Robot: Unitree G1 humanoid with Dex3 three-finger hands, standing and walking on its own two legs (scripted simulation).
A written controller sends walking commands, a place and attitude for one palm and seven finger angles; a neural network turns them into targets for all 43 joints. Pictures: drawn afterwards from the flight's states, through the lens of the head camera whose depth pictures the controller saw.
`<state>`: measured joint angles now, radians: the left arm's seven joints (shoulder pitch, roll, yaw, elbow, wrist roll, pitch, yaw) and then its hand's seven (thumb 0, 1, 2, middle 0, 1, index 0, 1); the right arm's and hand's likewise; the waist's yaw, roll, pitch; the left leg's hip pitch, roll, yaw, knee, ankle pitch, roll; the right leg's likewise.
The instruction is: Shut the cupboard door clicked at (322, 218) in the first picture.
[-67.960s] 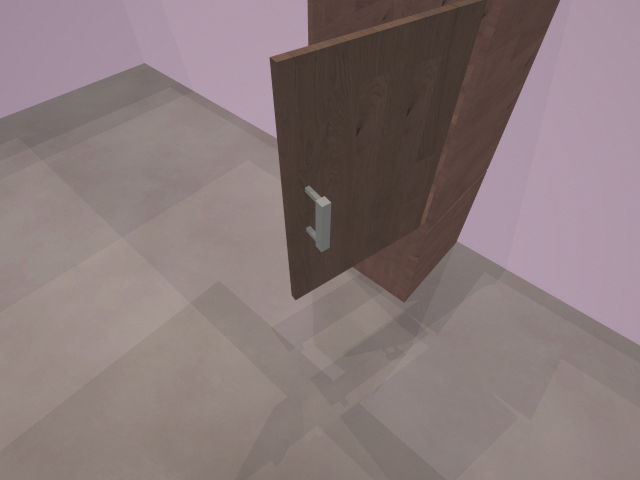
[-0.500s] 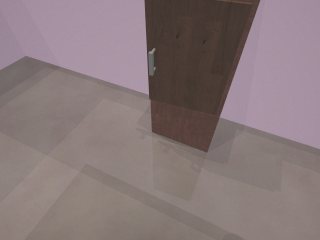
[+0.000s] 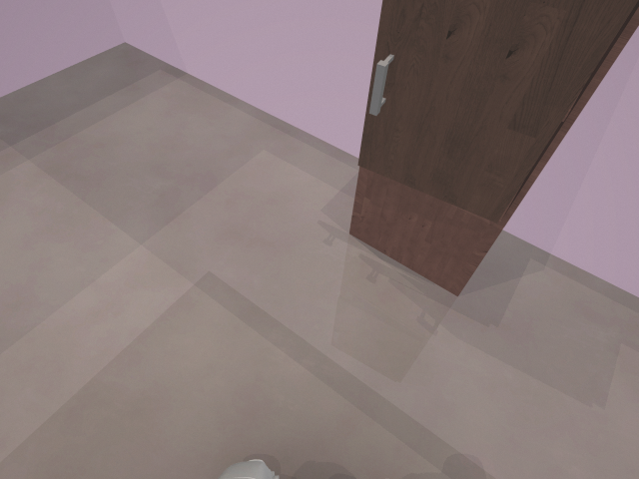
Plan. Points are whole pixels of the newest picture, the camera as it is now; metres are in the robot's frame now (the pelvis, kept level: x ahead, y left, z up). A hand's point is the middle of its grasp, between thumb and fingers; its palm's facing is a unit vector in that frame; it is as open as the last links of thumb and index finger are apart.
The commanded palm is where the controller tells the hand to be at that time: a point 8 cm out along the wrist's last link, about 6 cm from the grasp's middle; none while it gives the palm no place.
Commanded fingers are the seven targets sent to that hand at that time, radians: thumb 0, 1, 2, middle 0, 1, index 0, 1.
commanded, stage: walk to a spot facing it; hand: left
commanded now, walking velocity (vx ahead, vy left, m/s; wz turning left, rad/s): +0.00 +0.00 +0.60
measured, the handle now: (382, 85) +0.93 -0.12 -0.03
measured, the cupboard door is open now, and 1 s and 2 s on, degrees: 6 6 6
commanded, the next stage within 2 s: turn to face it in 0.82 s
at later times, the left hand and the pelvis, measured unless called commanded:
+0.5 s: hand out of the picture -0.02 +0.15 -0.12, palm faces +0.40 -0.87 -0.30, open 7.4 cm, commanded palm none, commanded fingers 0.00 0.90 0.90 -0.20 -0.30 -0.20 -0.30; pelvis +0.04 -0.05 +0.03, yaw +22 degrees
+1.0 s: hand out of the picture +0.11 +0.23 -0.13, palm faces +0.61 -0.74 -0.29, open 7.4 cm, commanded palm none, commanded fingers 0.00 0.90 0.90 -0.20 -0.30 -0.20 -0.30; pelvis +0.16 +0.00 +0.01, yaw +37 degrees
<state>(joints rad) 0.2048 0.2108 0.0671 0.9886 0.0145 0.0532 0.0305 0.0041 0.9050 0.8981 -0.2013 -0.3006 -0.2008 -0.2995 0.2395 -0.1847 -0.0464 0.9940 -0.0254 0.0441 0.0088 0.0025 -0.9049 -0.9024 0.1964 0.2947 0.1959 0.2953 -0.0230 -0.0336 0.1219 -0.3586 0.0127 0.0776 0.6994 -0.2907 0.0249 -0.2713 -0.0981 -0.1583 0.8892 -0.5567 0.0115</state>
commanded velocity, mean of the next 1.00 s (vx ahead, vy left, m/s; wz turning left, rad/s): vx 0.16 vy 0.00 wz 0.47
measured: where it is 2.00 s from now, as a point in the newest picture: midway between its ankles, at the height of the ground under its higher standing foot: (298, 459)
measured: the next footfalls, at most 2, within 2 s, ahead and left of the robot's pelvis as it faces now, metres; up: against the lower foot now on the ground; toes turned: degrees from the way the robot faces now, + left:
right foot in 0.26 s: +0.06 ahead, -0.14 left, +0.00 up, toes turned +9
left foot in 0.68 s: +0.11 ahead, +0.14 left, +0.00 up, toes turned +35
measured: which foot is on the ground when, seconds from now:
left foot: down 0.00-0.26, up 0.28-0.66, down 0.68-1.00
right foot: up 0.00-0.24, down 0.26-0.68, up 0.70-0.98, down 1.00-1.00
